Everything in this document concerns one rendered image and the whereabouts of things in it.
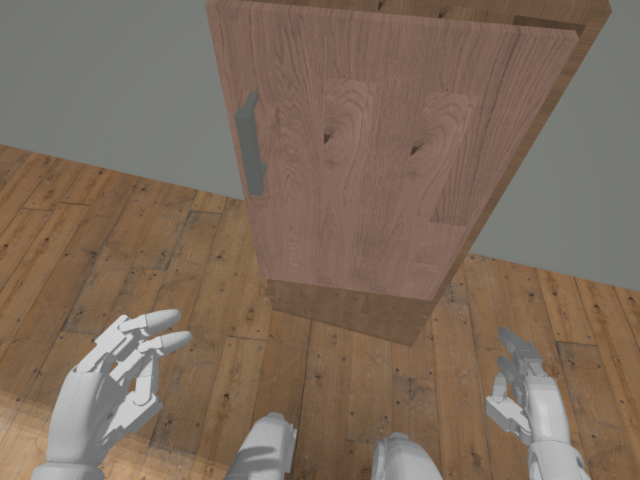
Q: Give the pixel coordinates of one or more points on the right robot thigh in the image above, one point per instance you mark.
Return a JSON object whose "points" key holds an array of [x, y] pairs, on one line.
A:
{"points": [[402, 459]]}

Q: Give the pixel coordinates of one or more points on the robot left shin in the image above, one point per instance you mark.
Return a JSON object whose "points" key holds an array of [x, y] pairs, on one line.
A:
{"points": [[274, 414]]}

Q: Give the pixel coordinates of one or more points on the cupboard door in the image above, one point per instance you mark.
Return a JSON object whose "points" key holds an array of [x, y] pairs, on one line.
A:
{"points": [[384, 135]]}

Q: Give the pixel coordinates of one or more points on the right robot forearm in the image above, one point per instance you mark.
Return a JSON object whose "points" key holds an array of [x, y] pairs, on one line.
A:
{"points": [[553, 460]]}

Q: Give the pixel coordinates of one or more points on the robot left hand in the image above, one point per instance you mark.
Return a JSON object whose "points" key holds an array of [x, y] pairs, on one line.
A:
{"points": [[79, 431]]}

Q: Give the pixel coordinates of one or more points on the handle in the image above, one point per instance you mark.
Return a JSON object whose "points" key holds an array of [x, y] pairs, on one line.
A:
{"points": [[247, 134]]}

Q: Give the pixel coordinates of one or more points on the robot right hand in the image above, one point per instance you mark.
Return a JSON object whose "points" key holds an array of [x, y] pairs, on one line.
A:
{"points": [[538, 393]]}

